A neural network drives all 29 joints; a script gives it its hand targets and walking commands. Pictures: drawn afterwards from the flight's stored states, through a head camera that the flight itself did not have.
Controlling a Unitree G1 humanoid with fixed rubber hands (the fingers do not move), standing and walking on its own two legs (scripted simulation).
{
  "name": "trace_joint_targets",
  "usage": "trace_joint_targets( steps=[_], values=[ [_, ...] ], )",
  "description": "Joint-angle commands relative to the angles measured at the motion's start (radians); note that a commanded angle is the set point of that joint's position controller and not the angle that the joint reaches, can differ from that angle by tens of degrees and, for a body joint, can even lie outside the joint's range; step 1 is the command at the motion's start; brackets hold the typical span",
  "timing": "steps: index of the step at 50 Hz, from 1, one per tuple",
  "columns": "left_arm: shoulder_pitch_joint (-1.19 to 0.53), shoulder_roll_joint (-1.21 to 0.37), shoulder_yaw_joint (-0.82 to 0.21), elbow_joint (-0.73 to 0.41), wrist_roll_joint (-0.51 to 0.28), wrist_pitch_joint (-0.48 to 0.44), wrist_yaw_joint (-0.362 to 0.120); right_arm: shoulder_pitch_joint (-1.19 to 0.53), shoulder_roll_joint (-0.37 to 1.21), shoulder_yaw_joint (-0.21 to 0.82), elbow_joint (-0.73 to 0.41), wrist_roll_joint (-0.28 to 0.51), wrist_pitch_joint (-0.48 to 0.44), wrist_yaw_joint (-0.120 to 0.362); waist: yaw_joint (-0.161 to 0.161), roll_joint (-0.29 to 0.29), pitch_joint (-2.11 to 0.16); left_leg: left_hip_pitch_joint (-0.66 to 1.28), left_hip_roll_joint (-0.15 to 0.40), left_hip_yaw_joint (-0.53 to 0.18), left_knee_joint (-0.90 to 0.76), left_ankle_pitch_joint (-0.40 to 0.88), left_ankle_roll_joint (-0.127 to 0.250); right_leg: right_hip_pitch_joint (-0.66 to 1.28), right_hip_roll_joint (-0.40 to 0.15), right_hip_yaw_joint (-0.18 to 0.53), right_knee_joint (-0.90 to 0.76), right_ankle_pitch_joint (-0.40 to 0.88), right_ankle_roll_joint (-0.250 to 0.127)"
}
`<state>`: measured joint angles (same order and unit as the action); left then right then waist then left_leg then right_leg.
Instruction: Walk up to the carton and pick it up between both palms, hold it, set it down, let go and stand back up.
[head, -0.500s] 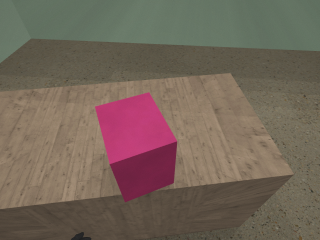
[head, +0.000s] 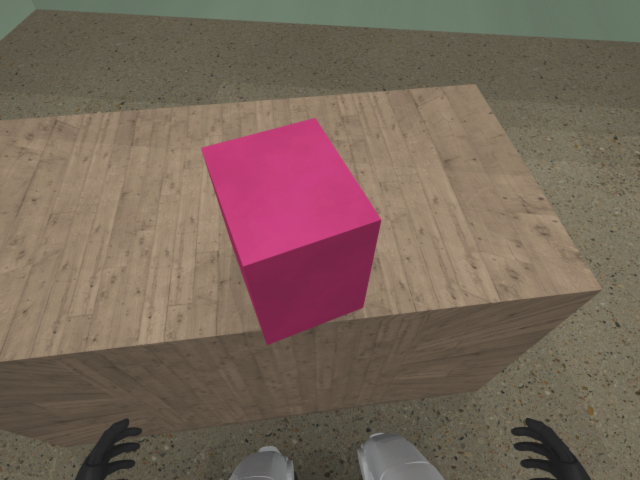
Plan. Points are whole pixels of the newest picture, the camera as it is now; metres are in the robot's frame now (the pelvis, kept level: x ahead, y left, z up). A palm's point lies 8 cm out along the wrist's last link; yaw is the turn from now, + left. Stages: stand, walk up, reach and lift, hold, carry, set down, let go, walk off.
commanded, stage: walk up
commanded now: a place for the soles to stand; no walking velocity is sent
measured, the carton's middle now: (290, 235) +0.44 +0.05 +0.00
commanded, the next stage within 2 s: none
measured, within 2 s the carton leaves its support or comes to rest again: neither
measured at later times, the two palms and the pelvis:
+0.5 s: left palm out of the picture +0.04 +0.26 -0.08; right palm out of the picture +0.01 -0.26 -0.09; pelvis -0.05 +0.00 +0.01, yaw +2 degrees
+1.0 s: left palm out of the picture +0.01 +0.28 -0.10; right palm out of the picture +0.09 -0.24 -0.08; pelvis -0.03 +0.00 +0.01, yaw +8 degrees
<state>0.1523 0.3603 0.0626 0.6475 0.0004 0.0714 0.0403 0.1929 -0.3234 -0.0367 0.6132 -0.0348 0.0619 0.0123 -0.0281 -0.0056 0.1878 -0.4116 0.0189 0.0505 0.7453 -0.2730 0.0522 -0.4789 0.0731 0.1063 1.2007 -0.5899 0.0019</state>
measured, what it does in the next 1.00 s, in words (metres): steps on the spot: right foot, then left foot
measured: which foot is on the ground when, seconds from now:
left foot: down 0.00-0.18, up 0.20-0.38, down 0.40-1.00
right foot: up 0.00-0.14, down 0.16-1.00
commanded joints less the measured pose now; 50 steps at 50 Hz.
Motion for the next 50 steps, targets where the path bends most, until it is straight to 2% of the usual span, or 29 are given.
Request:
trace_joint_targets(
  steps=[1,3,4,5,6,7,8,9,10,11,12,13,14,15,17,18,19,20,21,22,23,24,25,27,29,36,45,50],
  values=[
    [0.123,0.078,0.025,-0.058,-0.004,-0.036,-0.009,-0.043,-0.155,-0.053,-0.09,-0.005,-0.016,-0.021,0.017,0.134,-0.21,0.088,0.243,-0.271,-0.351,0.086,0.185,0.052,-0.025,-0.036,-0.028,0.046,0.027],
    [0.097,0.055,0.016,-0.066,-0.012,-0.042,-0.022,-0.005,-0.143,-0.049,-0.072,0.002,-0.013,-0.021,-0.006,0.171,-0.232,0.165,0.238,-0.297,-0.353,-0.049,0.17,0.065,-0.063,-0.055,-0.276,-0.014,0.039],
    [0.099,0.039,0.013,-0.068,-0.012,-0.044,-0.028,0.025,-0.141,-0.049,-0.055,0.006,-0.011,-0.022,-0.007,0.183,-0.257,0.187,0.234,-0.311,-0.353,-0.127,0.15,0.11,-0.077,-0.063,-0.415,-0.036,0.039],
    [0.123,0.033,0.017,-0.06,-0.008,-0.045,-0.033,0.047,-0.151,-0.053,-0.038,0.009,-0.007,-0.022,0.0,0.192,-0.265,0.175,0.223,-0.307,-0.345,-0.168,0.125,0.183,-0.067,-0.096,-0.535,0.022,0.029],
    [0.177,0.029,0.024,-0.043,0.0,-0.048,-0.036,0.059,-0.158,-0.052,-0.027,0.015,-0.004,-0.021,0.025,0.181,-0.267,0.112,0.213,-0.289,-0.324,-0.217,0.086,0.3,-0.053,-0.119,-0.675,0.161,0.004],
    [0.199,0.036,0.032,-0.036,0.004,-0.055,-0.035,0.091,-0.143,-0.045,-0.022,0.022,-0.004,-0.018,0.039,0.139,-0.256,0.022,0.187,-0.252,-0.286,-0.273,0.032,0.377,-0.05,-0.079,-0.755,0.238,-0.026],
    [0.187,0.088,0.039,-0.041,0.014,-0.061,-0.033,0.145,-0.091,-0.031,-0.036,0.032,-0.01,-0.01,0.023,-0.03,-0.245,-0.087,0.125,-0.172,-0.164,-0.295,-0.043,0.373,-0.174,0.163,-0.821,0.066,-0.087],
    [0.103,0.184,0.066,-0.063,0.007,-0.061,-0.033,0.076,-0.079,-0.039,-0.068,0.032,-0.012,-0.014,0.052,-0.194,-0.134,-0.099,-0.034,-0.041,0.054,-0.288,-0.086,0.087,-0.398,0.457,-0.952,-0.25,-0.218],
    [0.036,0.199,0.07,-0.069,0.022,-0.067,-0.026,0.028,-0.13,-0.064,-0.066,0.009,-0.002,-0.019,0.047,-0.163,-0.045,0.003,0.007,-0.157,0.247,-0.256,-0.065,-0.128,-0.474,0.489,-1.005,-0.298,-0.293],
    [0.001,0.088,0.032,-0.066,0.031,-0.085,-0.021,0.046,-0.136,-0.06,-0.039,0.023,-0.001,-0.011,0.022,-0.08,-0.028,-0.033,-0.009,-0.2,0.236,-0.217,-0.059,-0.04,-0.392,0.369,-0.984,-0.116,-0.23],
    [0.0,0.071,0.018,-0.067,0.043,-0.097,-0.014,0.077,-0.111,-0.053,-0.021,0.037,-0.008,-0.01,0.013,-0.057,-0.032,-0.086,-0.038,-0.215,0.207,-0.205,-0.061,0.058,-0.349,0.272,-0.927,0.134,-0.188],
    [-0.002,0.082,0.019,-0.078,0.043,-0.104,-0.01,0.111,-0.089,-0.049,-0.003,0.033,-0.018,-0.012,0.005,-0.084,-0.052,-0.08,-0.032,-0.203,0.192,-0.185,-0.063,0.11,-0.337,0.223,-0.888,0.283,-0.174],
    [0.022,0.079,0.017,-0.073,0.036,-0.108,-0.013,0.132,-0.072,-0.045,0.008,0.019,-0.027,-0.013,0.012,-0.111,-0.091,-0.066,-0.021,-0.189,0.142,-0.181,-0.068,0.188,-0.324,0.186,-0.856,0.379,-0.171],
    [0.047,0.07,0.014,-0.063,0.033,-0.104,-0.021,0.136,-0.061,-0.04,0.006,0.013,-0.039,-0.012,0.03,-0.13,-0.127,-0.045,-0.019,-0.156,0.079,-0.202,-0.078,0.246,-0.303,0.143,-0.832,0.419,-0.169],
    [0.074,0.064,0.011,-0.06,0.036,-0.089,-0.028,0.113,-0.042,-0.036,-0.006,0.012,-0.052,-0.012,0.047,-0.165,-0.159,0.033,-0.016,-0.093,-0.067,-0.171,-0.088,0.273,-0.275,0.091,-0.786,0.435,-0.162],
    [0.074,0.066,0.004,-0.054,0.031,-0.081,-0.031,0.125,-0.038,-0.038,-0.007,0.014,-0.06,-0.013,0.032,-0.159,-0.168,0.114,-0.022,-0.076,-0.178,-0.085,-0.081,0.241,-0.259,0.057,-0.747,0.439,-0.145],
    [0.079,0.07,-0.003,-0.052,0.024,-0.075,-0.035,0.142,-0.047,-0.041,-0.01,0.014,-0.07,-0.016,0.014,-0.136,-0.174,0.202,-0.02,-0.089,-0.303,0.052,-0.066,0.19,-0.254,0.033,-0.712,0.445,-0.118],
    [0.104,0.057,-0.011,-0.053,0.015,-0.075,-0.04,0.156,-0.067,-0.045,-0.011,0.009,-0.078,-0.02,0.013,-0.104,-0.198,0.282,0.001,-0.157,-0.318,0.128,-0.044,0.134,-0.246,0.017,-0.681,0.439,-0.087],
    [0.145,0.021,-0.023,-0.065,-0.004,-0.078,-0.044,0.157,-0.112,-0.055,-0.015,-0.004,-0.081,-0.023,0.029,-0.007,-0.234,0.329,0.066,-0.301,-0.285,0.106,-0.004,0.061,-0.195,-0.03,-0.668,0.319,-0.05],
    [0.154,0.003,-0.021,-0.06,-0.003,-0.066,-0.043,0.151,-0.148,-0.066,0.006,0.016,-0.074,-0.018,0.053,0.034,-0.204,0.142,0.118,-0.378,-0.324,-0.125,0.037,0.162,-0.112,-0.089,-0.674,0.146,-0.026],
    [0.139,0.014,-0.015,-0.052,0.016,-0.057,-0.041,0.164,-0.129,-0.063,0.012,0.025,-0.07,-0.015,0.045,0.045,-0.161,0.03,0.125,-0.399,-0.37,-0.3,0.051,0.226,-0.118,-0.072,-0.66,0.113,-0.026],
    [0.123,0.032,-0.007,-0.054,0.023,-0.057,-0.043,0.174,-0.095,-0.051,0.009,0.026,-0.07,-0.013,0.032,0.027,-0.12,-0.006,0.103,-0.376,-0.39,-0.347,0.037,0.226,-0.116,-0.07,-0.674,0.109,-0.025],
    [0.129,0.03,-0.006,-0.05,0.02,-0.061,-0.047,0.167,-0.097,-0.05,-0.003,0.02,-0.069,-0.015,0.034,0.041,-0.098,-0.035,0.085,-0.35,-0.39,-0.335,0.019,0.234,-0.12,-0.069,-0.7,0.123,-0.03],
    [0.137,0.043,-0.003,-0.054,0.025,-0.074,-0.046,0.175,-0.091,-0.044,-0.014,0.024,-0.072,-0.015,0.041,0.06,-0.078,-0.071,0.046,-0.312,-0.363,-0.271,-0.008,0.241,-0.152,-0.036,-0.741,0.111,-0.05],
    [0.137,0.05,-0.005,-0.05,0.019,-0.084,-0.045,0.188,-0.082,-0.042,-0.017,0.02,-0.076,-0.011,0.034,0.063,-0.101,-0.014,0.024,-0.286,-0.327,-0.198,-0.013,0.207,-0.171,-0.025,-0.763,0.091,-0.058],
    [0.13,0.057,-0.014,-0.045,0.023,-0.087,-0.043,0.193,-0.083,-0.04,-0.051,0.021,-0.088,-0.011,0.03,0.066,-0.142,0.013,0.032,-0.326,-0.3,-0.1,0.0,0.227,-0.173,-0.078,-0.739,0.187,-0.051],
    [0.13,0.08,-0.021,-0.03,0.02,-0.077,-0.041,0.202,-0.081,-0.033,-0.076,0.023,-0.084,-0.021,0.027,0.014,-0.187,0.068,-0.005,-0.278,-0.167,0.158,-0.011,0.247,-0.22,-0.113,-0.73,0.316,-0.07],
    [0.129,0.085,-0.024,-0.032,0.02,-0.063,-0.041,0.196,-0.091,-0.035,-0.087,0.025,-0.08,-0.027,0.035,0.011,-0.184,0.06,-0.007,-0.289,-0.141,0.23,-0.005,0.262,-0.221,-0.147,-0.692,0.356,-0.069]
  ],
)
